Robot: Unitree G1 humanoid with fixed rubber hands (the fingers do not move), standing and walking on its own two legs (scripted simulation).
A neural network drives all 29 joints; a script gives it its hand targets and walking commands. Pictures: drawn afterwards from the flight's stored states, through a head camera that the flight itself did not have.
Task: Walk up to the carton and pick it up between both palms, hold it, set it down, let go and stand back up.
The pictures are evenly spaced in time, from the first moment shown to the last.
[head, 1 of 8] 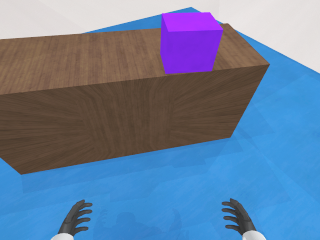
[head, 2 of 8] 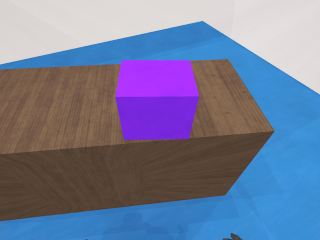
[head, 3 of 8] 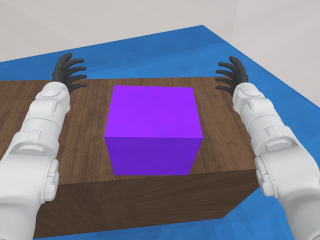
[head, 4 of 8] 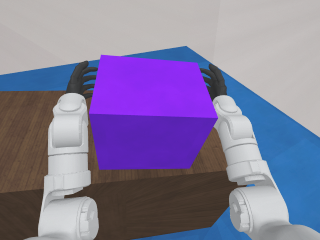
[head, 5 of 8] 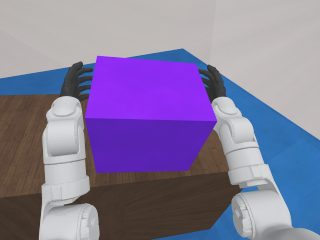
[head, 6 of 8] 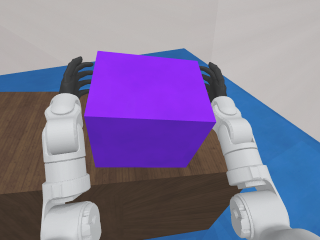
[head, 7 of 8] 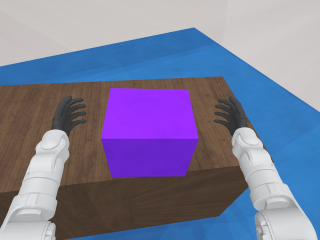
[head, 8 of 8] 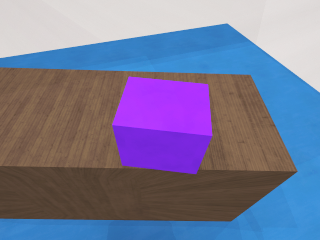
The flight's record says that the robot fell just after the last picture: no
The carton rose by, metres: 0.16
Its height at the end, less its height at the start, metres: +0.00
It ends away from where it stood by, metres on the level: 0.01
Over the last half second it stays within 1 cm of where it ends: yes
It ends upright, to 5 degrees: yes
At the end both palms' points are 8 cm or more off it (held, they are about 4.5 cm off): yes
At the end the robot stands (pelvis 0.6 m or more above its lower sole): yes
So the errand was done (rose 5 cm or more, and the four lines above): yes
